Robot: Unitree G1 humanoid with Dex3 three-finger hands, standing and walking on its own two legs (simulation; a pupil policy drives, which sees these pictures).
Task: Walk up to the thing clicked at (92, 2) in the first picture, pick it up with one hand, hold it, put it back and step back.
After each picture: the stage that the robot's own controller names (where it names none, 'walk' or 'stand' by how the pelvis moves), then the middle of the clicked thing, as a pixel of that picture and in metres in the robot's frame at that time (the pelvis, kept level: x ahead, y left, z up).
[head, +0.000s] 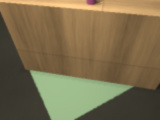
stand; out of the picture +1.05 -0.03 +0.03
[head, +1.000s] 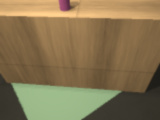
walk; out of the picture +0.93 +0.17 +0.05
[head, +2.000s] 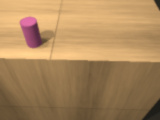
stand; (31, 33) +0.57 +0.26 +0.06
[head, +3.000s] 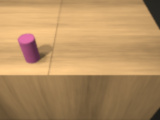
stand; (29, 49) +0.54 +0.25 +0.03
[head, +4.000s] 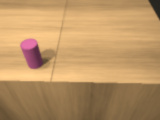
stand; (32, 54) +0.51 +0.24 +0.03
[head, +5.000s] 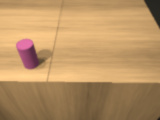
stand; (28, 54) +0.51 +0.25 +0.02
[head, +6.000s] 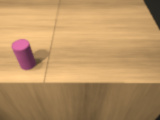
stand; (24, 55) +0.50 +0.26 +0.02
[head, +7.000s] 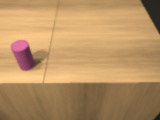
stand; (23, 55) +0.50 +0.27 +0.02
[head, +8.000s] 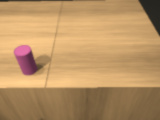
rise first; (26, 60) +0.48 +0.27 +0.03
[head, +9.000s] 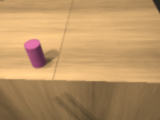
go down; (35, 54) +0.52 +0.27 +0.03
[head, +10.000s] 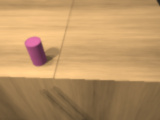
go down; (36, 51) +0.52 +0.26 +0.03
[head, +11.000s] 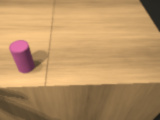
go down; (22, 57) +0.48 +0.24 +0.04
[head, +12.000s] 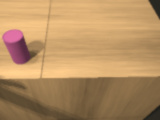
close in; (17, 47) +0.49 +0.24 +0.05
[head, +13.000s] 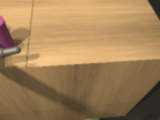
close; out of the picture +0.51 +0.27 +0.08
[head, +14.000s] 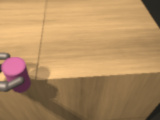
lift; (17, 75) +0.37 +0.23 +0.07
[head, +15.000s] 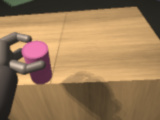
lift; (38, 63) +0.33 +0.15 +0.20
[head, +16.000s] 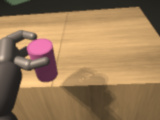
hold; (44, 61) +0.33 +0.14 +0.20
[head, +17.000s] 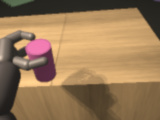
hold; (42, 61) +0.33 +0.14 +0.20
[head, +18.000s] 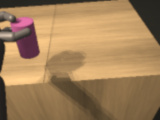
crouch; (26, 38) +0.44 +0.19 +0.20
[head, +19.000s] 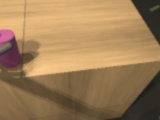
lower; (7, 49) +0.48 +0.22 +0.06
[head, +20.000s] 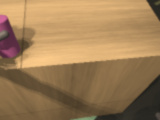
lower; (3, 37) +0.49 +0.23 +0.09
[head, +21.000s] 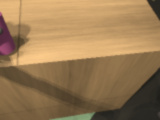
lower; out of the picture +0.49 +0.23 +0.10
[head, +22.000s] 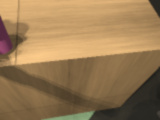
lower; out of the picture +0.49 +0.23 +0.10
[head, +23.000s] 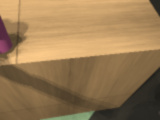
lower; out of the picture +0.49 +0.23 +0.10
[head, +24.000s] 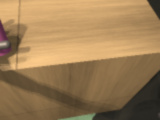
open; out of the picture +0.49 +0.24 +0.10
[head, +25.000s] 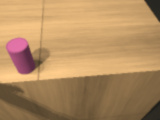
sink last; (22, 57) +0.44 +0.21 +0.07
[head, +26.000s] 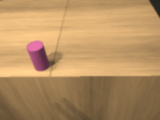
stand; (38, 56) +0.49 +0.24 +0.05
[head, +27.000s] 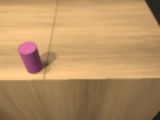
stand; (31, 58) +0.47 +0.23 +0.03
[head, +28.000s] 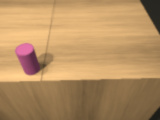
stand; (28, 59) +0.47 +0.24 +0.03
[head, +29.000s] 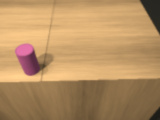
stand; (28, 60) +0.46 +0.24 +0.03
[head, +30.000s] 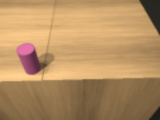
stand; (29, 59) +0.47 +0.24 +0.03
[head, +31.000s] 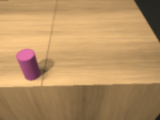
walk; (29, 65) +0.46 +0.23 +0.03
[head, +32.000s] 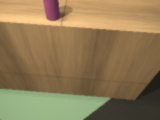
walk; (51, 6) +0.70 +0.16 +0.05
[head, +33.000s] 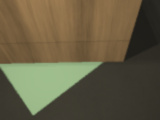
walk; out of the picture +1.08 +0.29 +0.05
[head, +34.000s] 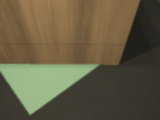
stand; out of the picture +1.13 +0.23 +0.04
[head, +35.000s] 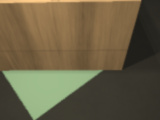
stand; out of the picture +1.13 +0.24 +0.02
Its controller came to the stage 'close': yes
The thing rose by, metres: 0.21
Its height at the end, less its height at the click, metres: +0.00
